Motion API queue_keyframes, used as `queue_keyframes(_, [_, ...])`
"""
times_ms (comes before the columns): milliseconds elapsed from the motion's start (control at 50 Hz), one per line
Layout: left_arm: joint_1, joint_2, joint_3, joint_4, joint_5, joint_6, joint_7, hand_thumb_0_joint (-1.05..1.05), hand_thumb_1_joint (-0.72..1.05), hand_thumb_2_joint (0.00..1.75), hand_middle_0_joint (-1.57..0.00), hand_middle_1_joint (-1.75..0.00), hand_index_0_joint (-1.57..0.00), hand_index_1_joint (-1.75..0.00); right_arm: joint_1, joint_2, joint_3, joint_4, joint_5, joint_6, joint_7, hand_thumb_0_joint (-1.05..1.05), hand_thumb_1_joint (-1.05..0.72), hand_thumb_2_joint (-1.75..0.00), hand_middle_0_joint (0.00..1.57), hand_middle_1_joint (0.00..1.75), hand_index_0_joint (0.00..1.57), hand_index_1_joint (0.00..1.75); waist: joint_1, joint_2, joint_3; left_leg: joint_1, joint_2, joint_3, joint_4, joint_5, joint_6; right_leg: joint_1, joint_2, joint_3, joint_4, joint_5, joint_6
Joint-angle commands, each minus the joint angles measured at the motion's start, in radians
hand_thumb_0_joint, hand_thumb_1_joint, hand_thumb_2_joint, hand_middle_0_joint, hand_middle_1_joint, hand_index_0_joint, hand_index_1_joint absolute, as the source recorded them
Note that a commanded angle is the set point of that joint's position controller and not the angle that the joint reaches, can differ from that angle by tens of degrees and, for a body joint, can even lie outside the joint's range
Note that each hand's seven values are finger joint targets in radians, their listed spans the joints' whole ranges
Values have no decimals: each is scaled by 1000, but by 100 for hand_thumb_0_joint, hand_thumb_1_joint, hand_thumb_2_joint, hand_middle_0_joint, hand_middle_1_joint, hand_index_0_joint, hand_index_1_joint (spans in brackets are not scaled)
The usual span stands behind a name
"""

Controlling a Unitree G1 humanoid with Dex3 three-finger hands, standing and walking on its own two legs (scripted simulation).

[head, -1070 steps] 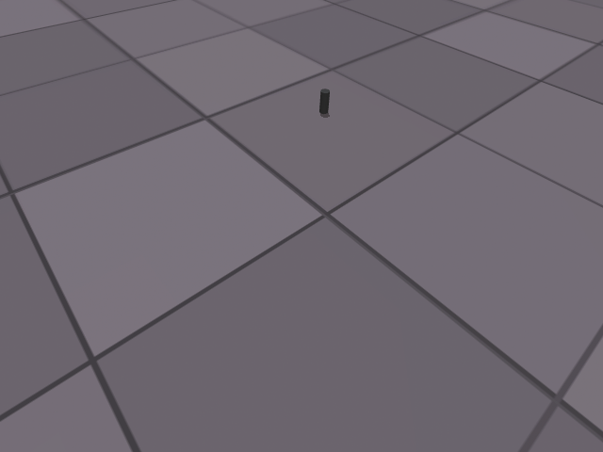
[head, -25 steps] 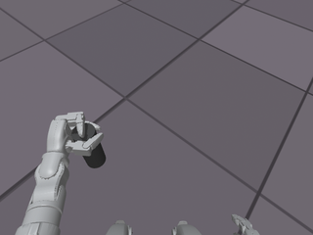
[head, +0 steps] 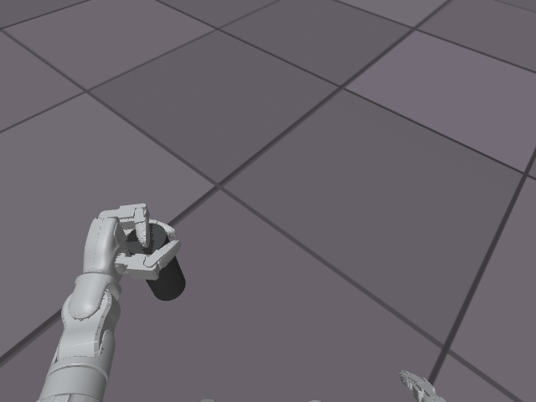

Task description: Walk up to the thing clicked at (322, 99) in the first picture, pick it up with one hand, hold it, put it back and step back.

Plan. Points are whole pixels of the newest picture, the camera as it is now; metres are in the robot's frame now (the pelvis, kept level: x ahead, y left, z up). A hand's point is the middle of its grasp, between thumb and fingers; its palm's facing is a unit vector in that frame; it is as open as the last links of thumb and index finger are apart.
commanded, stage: hold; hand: left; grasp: from the side
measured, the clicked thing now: (159, 264) +0.35 +0.17 -0.02
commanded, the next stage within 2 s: none
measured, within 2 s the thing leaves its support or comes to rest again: neither
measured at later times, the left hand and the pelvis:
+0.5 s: hand (152, 244) +0.34 +0.16 +0.06, palm faces +0.01 -1.00 +0.01, open 5.0 cm; pelvis +0.00 +0.00 +0.01, yaw +0 degrees
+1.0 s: hand (145, 255) +0.32 +0.17 +0.06, palm faces +0.01 -1.00 +0.01, open 5.0 cm; pelvis -0.01 +0.00 +0.01, yaw +0 degrees
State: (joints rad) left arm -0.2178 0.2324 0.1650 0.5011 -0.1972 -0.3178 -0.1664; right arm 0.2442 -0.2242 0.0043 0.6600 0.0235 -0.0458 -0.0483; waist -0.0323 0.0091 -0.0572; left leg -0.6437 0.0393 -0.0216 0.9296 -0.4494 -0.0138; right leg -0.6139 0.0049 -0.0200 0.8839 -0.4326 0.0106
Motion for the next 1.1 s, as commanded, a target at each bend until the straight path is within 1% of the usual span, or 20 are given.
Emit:
queue_keyframes(0, [-312,157,69,-256,-28,-86,-11,0,48,120,-137,-143,-139,-142,6,-142,-53,-104,-5,-31,-8,0,-91,-90,20,30,20,30,-4,35,-322,206,-24,10,-124,328,21,148,10,-5,-125,349,-19])
queue_keyframes(20, [-313,137,52,-256,-29,-85,-13,0,50,121,-138,-145,-140,-143,1,-145,-53,-113,-5,-33,-7,0,-91,-90,20,30,20,30,-10,23,-301,199,-22,6,-136,311,20,151,11,-8,-124,332,-21])
queue_keyframes(60, [-317,153,69,-273,-29,-90,-9,0,49,123,-138,-146,-140,-144,4,-140,-52,-108,-5,-33,-5,0,-91,-90,20,30,20,30,0,38,-330,210,-22,7,-138,326,18,162,10,-7,-124,341,-23])
queue_keyframes(140, [-308,134,54,-273,-31,-88,-11,0,51,123,-139,-146,-141,-145,-8,-140,-50,-116,-3,-32,-9,0,-91,-90,20,30,20,30,-5,18,-301,213,-24,10,-154,299,19,168,10,-5,-142,327,-21])
queue_keyframes(240, [-298,129,49,-289,-31,-86,-10,0,53,124,-139,-146,-141,-145,-3,-136,-47,-110,-7,-32,-10,0,-91,-90,20,30,20,30,-2,29,-306,239,-24,11,-155,348,19,184,10,-7,-148,362,-19])
queue_keyframes(320, [-296,149,68,-289,-31,-90,-6,0,54,125,-140,-148,-142,-146,-23,-139,-49,-115,-4,-34,-9,0,-91,-90,20,30,20,30,12,41,-286,231,-26,10,-180,295,16,191,9,-6,-156,312,-23])
queue_keyframes(340, [-291,133,50,-293,-27,-87,-7,0,54,125,-140,-148,-141,-146,-26,-137,-51,-118,-5,-32,-10,0,-91,-90,20,30,20,30,9,41,-298,247,-26,12,-178,298,17,183,9,-5,-165,316,-21])
queue_keyframes(440, [-268,133,57,-296,-32,-83,-7,0,56,127,-140,-149,-142,-147,-21,-137,-48,-118,-4,-33,-12,0,-91,-90,20,30,20,30,5,13,-289,250,-26,17,-178,331,21,212,8,-3,-170,355,-17])
queue_keyframes(520, [-257,133,55,-301,-30,-84,-9,0,52,126,-140,-149,-142,-148,-42,-136,-49,-122,-3,-33,-10,0,-91,-90,20,30,20,30,14,27,-256,236,-30,18,-197,273,20,198,6,-1,-186,301,-18])
queue_keyframes(540, [-266,128,49,-297,-33,-85,-11,0,53,126,-139,-148,-141,-146,-43,-138,-48,-125,-1,-33,-13,0,-91,-90,20,30,20,30,3,11,-257,240,-30,21,-199,261,23,207,4,1,-192,295,-16])
queue_keyframes(580, [-264,128,44,-321,-35,-85,-14,0,55,124,-138,-147,-140,-145,-37,-133,-46,-123,-4,-35,-15,0,-91,-90,20,30,20,30,1,3,-294,244,-33,24,-193,284,25,242,1,7,-196,333,-10])
queue_keyframes(640, [-246,122,43,-305,-33,-80,-10,0,51,125,-137,-147,-139,-146,-38,-130,-43,-116,-4,-36,-17,0,-91,-90,20,30,20,30,2,19,-271,257,-33,26,-194,314,25,226,1,5,-197,356,-12])
queue_keyframes(700, [-257,120,49,-295,-32,-84,-10,0,53,124,-137,-146,-139,-145,-54,-133,-46,-119,-2,-38,-15,0,-90,-90,20,30,20,30,3,15,-215,235,-32,22,-215,232,24,187,3,-1,-205,267,-17])
queue_keyframes(740, [-242,131,68,-287,-35,-89,-11,0,54,124,-137,-146,-139,-144,-47,-131,-47,-115,-5,-38,-14,0,-90,-90,20,30,20,30,9,7,-255,231,-32,19,-211,241,25,221,3,-1,-202,277,-16])
queue_keyframes(780, [-240,115,39,-300,-32,-98,-17,0,54,126,-138,-148,-140,-146,-56,-136,-47,-121,-4,-41,-15,0,-90,-90,20,30,20,30,3,8,-251,246,-33,24,-211,241,26,210,1,3,-205,281,-17])
queue_keyframes(860, [-284,122,29,-353,-31,-107,-20,0,53,125,-137,-147,-139,-145,-52,-137,-47,-119,-3,-47,-12,0,-91,-90,20,30,20,30,6,52,-265,276,-27,12,-223,250,16,202,7,-7,-190,274,-24])
queue_keyframes(880, [-271,141,55,-322,-28,-104,-13,0,53,124,-136,-145,-138,-144,-49,-134,-46,-115,-4,-45,-13,0,-91,-90,20,30,20,30,11,42,-274,265,-30,15,-215,258,18,209,7,-5,-195,282,-22])
queue_keyframes(960, [-285,129,42,-320,-29,-107,-10,0,50,124,-135,-145,-137,-144,-61,-131,-43,-120,-4,-50,-13,0,-90,-90,20,30,20,30,7,30,-235,241,-33,20,-221,216,21,202,3,-1,-210,251,-20])
queue_keyframes(980, [-274,142,64,-285,-30,-101,-7,0,51,125,-135,-146,-137,-144,-49,-137,-47,-113,-2,-46,-16,0,-90,-90,20,30,20,30,3,15,-251,245,-33,20,-218,219,24,206,2,1,-212,255,-18])
queue_keyframes(1080, [-269,109,30,-259,-29,-94,-15,0,57,124,-134,-143,-136,-142,-48,-137,-45,-111,-2,-52,-16,0,-90,-90,20,30,20,30,2,22,-240,259,-27,13,-228,237,18,204,8,-8,-202,266,-23])
